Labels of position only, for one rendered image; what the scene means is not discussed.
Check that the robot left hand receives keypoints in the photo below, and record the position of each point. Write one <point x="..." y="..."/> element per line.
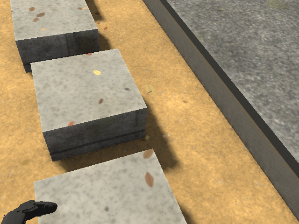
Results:
<point x="29" y="210"/>

